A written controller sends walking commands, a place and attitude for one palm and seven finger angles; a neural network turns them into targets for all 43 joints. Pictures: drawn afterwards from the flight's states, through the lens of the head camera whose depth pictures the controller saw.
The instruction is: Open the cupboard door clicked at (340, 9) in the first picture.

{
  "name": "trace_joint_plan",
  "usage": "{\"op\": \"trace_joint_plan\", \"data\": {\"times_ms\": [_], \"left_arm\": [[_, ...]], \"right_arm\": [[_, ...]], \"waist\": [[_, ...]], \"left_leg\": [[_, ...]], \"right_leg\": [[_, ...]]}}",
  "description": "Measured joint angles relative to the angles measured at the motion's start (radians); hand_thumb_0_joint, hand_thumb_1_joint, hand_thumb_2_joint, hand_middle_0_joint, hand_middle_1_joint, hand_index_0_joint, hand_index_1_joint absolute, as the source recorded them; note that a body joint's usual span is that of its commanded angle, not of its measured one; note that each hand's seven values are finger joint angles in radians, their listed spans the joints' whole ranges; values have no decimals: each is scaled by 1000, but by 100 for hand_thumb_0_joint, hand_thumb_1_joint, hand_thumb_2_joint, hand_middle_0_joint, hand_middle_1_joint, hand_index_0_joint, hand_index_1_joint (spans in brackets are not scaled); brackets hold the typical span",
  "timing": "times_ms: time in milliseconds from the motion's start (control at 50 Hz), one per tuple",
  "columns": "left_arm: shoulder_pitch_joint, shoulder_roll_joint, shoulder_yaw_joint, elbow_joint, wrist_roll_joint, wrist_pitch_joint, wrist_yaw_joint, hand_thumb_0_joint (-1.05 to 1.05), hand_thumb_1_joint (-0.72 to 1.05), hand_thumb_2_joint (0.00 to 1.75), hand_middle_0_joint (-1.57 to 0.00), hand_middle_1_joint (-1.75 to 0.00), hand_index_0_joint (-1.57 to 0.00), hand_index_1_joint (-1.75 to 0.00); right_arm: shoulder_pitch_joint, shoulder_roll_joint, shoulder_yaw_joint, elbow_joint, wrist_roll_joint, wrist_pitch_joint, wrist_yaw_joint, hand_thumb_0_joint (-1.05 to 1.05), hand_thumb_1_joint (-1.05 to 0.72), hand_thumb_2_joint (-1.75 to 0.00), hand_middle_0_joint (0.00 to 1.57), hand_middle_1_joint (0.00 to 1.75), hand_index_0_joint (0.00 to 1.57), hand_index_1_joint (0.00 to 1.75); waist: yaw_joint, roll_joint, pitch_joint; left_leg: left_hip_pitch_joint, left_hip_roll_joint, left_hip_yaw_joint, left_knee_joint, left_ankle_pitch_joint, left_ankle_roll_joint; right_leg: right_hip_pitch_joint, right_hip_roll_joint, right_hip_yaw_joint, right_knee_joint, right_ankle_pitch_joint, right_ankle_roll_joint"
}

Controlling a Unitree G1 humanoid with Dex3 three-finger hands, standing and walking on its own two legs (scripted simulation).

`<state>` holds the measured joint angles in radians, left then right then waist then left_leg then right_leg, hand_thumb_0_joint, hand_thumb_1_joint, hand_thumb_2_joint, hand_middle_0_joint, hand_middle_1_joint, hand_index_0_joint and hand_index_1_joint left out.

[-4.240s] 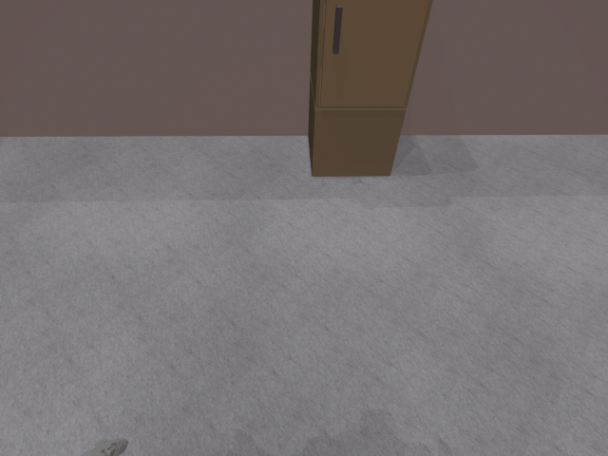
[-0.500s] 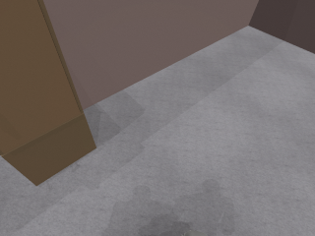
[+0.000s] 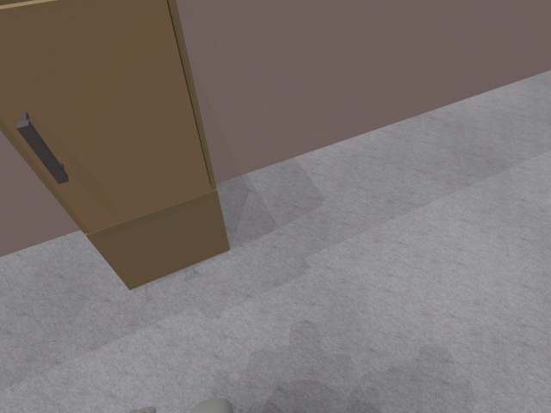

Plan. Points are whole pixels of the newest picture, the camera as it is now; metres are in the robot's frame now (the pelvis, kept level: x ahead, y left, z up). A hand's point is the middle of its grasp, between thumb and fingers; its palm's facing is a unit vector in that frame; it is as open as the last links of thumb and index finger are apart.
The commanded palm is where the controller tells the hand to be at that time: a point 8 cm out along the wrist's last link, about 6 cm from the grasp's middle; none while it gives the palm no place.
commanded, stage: turn to face it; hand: left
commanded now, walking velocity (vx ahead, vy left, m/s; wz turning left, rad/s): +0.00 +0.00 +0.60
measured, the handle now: (44, 148) +0.61 +0.54 -0.01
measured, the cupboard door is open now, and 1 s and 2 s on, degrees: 0 0 0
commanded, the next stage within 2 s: take the last steps up to it in 0.66 s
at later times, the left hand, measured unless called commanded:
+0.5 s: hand out of the picture +0.05 +0.24 -0.15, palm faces +0.26 -0.92 -0.28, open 7.4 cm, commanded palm none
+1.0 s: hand out of the picture -0.12 +0.18 -0.18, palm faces +0.49 -0.85 -0.21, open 7.4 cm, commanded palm none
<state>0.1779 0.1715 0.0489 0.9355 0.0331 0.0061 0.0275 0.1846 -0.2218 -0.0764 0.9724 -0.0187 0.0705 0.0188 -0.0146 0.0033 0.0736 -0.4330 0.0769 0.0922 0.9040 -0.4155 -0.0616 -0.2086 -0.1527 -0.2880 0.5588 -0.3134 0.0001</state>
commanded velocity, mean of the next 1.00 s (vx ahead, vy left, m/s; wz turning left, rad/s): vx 0.08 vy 0.00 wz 0.32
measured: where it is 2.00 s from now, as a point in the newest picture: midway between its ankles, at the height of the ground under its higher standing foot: outside the picture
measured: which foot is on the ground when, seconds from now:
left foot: up 0.00-0.08, down 0.10-0.54, up 0.56-0.96, down 0.98-1.00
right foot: down 0.00-0.10, up 0.12-0.52, down 0.54-0.98, up 1.00-1.00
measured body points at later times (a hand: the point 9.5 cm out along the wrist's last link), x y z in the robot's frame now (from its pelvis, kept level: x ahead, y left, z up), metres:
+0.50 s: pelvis +0.00 +0.01 +0.00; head +0.04 +0.01 +0.45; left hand +0.04 +0.28 -0.13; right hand +0.14 -0.22 -0.15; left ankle +0.02 +0.13 -0.73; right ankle +0.03 -0.12 -0.71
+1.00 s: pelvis -0.03 +0.01 -0.01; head -0.02 +0.03 +0.44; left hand -0.15 +0.22 -0.16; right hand +0.16 -0.18 -0.14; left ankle -0.10 +0.09 -0.74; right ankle +0.04 -0.11 -0.73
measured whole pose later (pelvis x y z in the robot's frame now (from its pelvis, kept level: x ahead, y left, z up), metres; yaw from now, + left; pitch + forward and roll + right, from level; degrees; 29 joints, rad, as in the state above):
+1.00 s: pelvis -0.03 +0.01 -0.01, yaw +26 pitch -1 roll +0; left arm 0.34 0.21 0.05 1.03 0.03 0.01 0.01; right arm 0.19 -0.21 -0.05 0.99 -0.02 0.02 0.01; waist 0.04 -0.03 0.03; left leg -0.18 0.03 0.07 0.53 -0.35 0.00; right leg -0.27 -0.13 -0.18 0.61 -0.35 0.03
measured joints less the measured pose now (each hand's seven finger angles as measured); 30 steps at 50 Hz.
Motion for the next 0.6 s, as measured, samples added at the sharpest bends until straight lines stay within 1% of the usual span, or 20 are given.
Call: {"op": "trace_joint_plan", "data": {"times_ms": [40, 80, 100, 120, 140, 160, 200, 220, 260, 320, 380, 480, 520, 540, 560, 580, 600], "left_arm": [[13, 19, 5, 2, 2, 8, -3, 0, 92, 90, -21, -30, -20, -30], [30, 40, 12, 4, -1, 16, -7, 0, 91, 90, -21, -30, -20, -30], [43, 50, 16, 5, -4, 22, -9, 0, 91, 90, -21, -30, -20, -30], [45, 64, 23, 9, -9, 32, -11, 1, 91, 90, -21, -30, -20, -30], [43, 77, 27, 14, -10, 46, -10, 1, 91, 90, -21, -30, -20, -30], [41, 87, 31, 17, -9, 58, -9, 1, 91, 90, -20, -30, -20, -30], [33, 97, 37, 21, -9, 69, -10, 1, 91, 90, -20, -30, -20, -30], [29, 98, 38, 21, -9, 70, -12, 1, 91, 90, -20, -30, -20, -30], [21, 97, 38, 11, -11, 65, -17, 1, 91, 90, -20, -30, -20, -30], [13, 91, 33, -7, -12, 58, -22, 1, 91, 90, -20, -30, -20, -30], [2, 83, 29, -20, -14, 57, -19, 1, 91, 90, -20, -30, -20, -30], [-22, 61, 17, -37, -19, 49, -13, 1, 91, 90, -20, -30, -20, -30], [-25, 49, 9, -46, -22, 38, -11, 1, 91, 90, -20, -30, -20, -30], [-21, 45, 5, -53, -22, 29, -11, 1, 91, 90, -20, -30, -20, -30], [-21, 34, 2, -53, -17, 20, -8, 1, 91, 90, -20, -30, -20, -30], [-18, 23, -5, -53, -13, 15, -7, 1, 91, 90, -20, -30, -20, -30], [-12, 14, -12, -54, -11, 13, -7, 1, 91, 90, -20, -30, -20, -30]], "right_arm": [[-25, -8, 1, -20, 1, -3, 3, 1, -91, -90, 20, 29, 20, 30], [-42, -18, 2, -42, 0, -10, 5, 1, -91, -90, 20, 29, 20, 30], [-46, -25, 2, -56, -2, -18, 7, 1, -91, -90, 20, 29, 20, 30], [-55, -24, 1, -64, -3, -28, 6, 1, -91, -90, 20, 29, 20, 30], [-63, -22, 4, -72, -3, -37, 5, 1, -91, -90, 20, 29, 20, 30], [-67, -21, 8, -77, -2, -45, 3, 1, -91, -90, 20, 29, 20, 30], [-63, -20, 14, -85, -3, -51, -6, 1, -91, -90, 20, 29, 20, 30], [-60, -21, 17, -86, -3, -51, -10, 1, -91, -90, 20, 29, 20, 30], [-53, -23, 21, -83, -4, -46, -15, 1, -91, -90, 20, 29, 20, 30], [-41, -20, 25, -77, -4, -39, -16, 1, -91, -90, 20, 30, 20, 30], [-30, -12, 27, -74, -5, -35, -13, 1, -91, -90, 20, 30, 20, 30], [-13, -2, 26, -67, -8, -25, -10, 1, -91, -90, 21, 30, 21, 30], [-5, -3, 23, -63, -7, -20, -9, 1, -91, -90, 21, 30, 21, 30], [2, -3, 21, -62, -3, -18, -8, 1, -91, -90, 21, 30, 21, 30], [3, -8, 16, -57, 1, -14, -7, 1, -91, -90, 21, 30, 21, 30], [5, -12, 11, -52, 3, -8, -8, 1, -91, -90, 21, 30, 21, 30], [11, -16, 6, -48, 2, -1, -9, 1, -91, -90, 21, 30, 20, 30]], "waist": [[11, -11, 9], [19, -23, 13], [22, -26, 9], [22, -43, 12], [26, -54, 19], [29, -60, 25], [27, -56, 26], [25, -50, 26], [23, -38, 23], [19, -22, 14], [10, -9, 7], [-9, 15, 1], [-13, 28, -2], [-11, 29, -8], [-10, 44, -5], [-12, 55, -4], [-14, 60, -8]], "left_leg": [[29, 0, 15, -82, 12, 7], [74, -4, 32, -185, 67, 15], [98, -10, 35, -243, 107, 39], [84, -24, 34, -230, 102, 69], [72, -32, 30, -210, 93, 89], [70, -37, 27, -207, 90, 100], [76, -45, 8, -239, 108, 106], [83, -49, -3, -264, 125, 104], [99, -59, -23, -315, 157, 107], [118, -75, -50, -374, 195, 110], [124, -87, -76, -401, 215, 107], [111, -103, -118, -395, 227, 88], [95, -110, -135, -373, 223, 75], [82, -117, -141, -351, 217, 67], [65, -114, -151, -310, 181, 61], [41, -117, -154, -232, 93, 53], [10, -125, -153, -130, 25, 47]], "right_leg": [[-6, -15, -22, 33, -20, 11], [-17, -33, -43, 83, -49, 26], [-34, -45, -49, 125, -72, 36], [-67, -54, -19, 198, -131, 55], [-109, -41, 37, 291, -200, 67], [-150, -21, 88, 382, -236, 72], [-217, 15, 152, 519, -229, 81], [-242, 26, 173, 560, -201, 84], [-273, 40, 206, 587, -145, 90], [-277, 51, 240, 534, -104, 95], [-249, 63, 258, 437, -109, 96], [-169, 95, 262, 255, -118, 83], [-111, 111, 254, 129, -64, 76], [-74, 113, 250, 42, -7, 65], [-66, 120, 239, 25, 29, 36], [-65, 119, 225, 36, 26, 11], [-60, 111, 211, 41, 13, -5]]}}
